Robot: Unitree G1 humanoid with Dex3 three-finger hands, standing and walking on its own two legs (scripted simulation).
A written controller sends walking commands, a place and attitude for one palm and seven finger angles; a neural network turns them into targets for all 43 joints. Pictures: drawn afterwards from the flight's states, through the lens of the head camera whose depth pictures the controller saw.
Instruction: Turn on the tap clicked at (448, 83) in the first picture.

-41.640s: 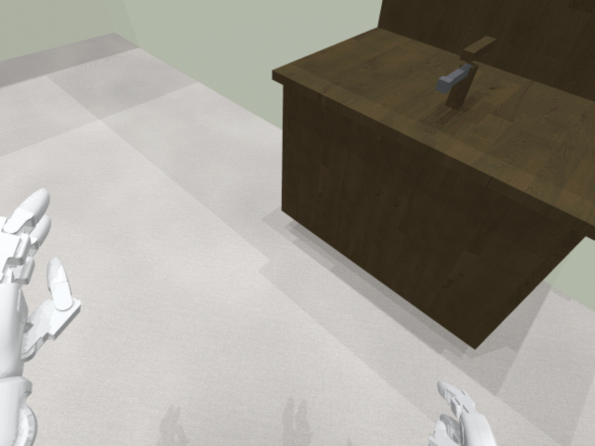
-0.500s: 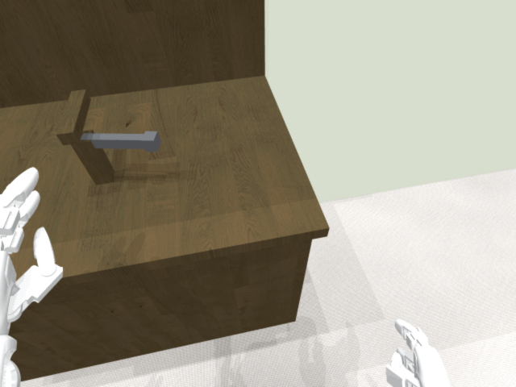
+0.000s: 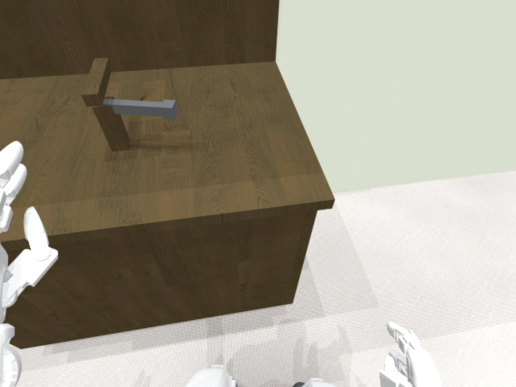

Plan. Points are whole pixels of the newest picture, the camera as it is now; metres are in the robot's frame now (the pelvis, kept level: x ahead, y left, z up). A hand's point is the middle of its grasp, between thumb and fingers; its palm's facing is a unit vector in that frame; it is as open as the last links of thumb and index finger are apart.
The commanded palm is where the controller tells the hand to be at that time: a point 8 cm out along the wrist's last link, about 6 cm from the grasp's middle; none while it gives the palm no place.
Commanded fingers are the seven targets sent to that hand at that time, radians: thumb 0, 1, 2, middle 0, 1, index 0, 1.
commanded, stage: step back with the hand held close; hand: left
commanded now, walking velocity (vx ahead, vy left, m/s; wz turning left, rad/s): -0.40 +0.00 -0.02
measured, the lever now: (169, 109) +0.59 +0.23 +0.10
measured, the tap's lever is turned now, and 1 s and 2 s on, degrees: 76 76 76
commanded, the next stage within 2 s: stop stepping back and stand still in 0.24 s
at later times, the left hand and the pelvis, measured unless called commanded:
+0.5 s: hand (26, 356) +0.12 +0.21 +0.19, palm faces +0.36 -0.85 -0.38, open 7.4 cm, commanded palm +0.07 +0.26 +0.20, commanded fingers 0.00 0.90 0.90 -0.20 -0.30 -0.20 -0.30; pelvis -0.10 -0.02 +0.03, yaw -1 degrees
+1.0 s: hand out of the picture +0.06 +0.24 +0.19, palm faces +0.44 -0.84 -0.34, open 7.4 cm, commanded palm +0.01 +0.28 +0.20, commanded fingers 0.00 0.90 0.90 -0.20 -0.30 -0.20 -0.30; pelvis -0.15 +0.00 +0.00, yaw +0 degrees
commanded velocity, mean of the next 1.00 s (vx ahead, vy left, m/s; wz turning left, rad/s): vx -0.02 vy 0.01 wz -0.01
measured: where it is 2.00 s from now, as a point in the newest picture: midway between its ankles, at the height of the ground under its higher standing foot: outside the picture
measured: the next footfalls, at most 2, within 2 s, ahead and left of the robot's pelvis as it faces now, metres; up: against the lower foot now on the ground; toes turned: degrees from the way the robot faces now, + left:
right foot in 0.28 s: -0.04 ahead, -0.10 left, +0.00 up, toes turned +0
left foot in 0.58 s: -0.09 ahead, +0.12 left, +0.00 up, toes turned +2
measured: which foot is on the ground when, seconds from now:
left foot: down 0.00-0.30, up 0.32-0.56, down 0.58-1.00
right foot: down 0.00-0.08, up 0.10-0.26, down 0.28-1.00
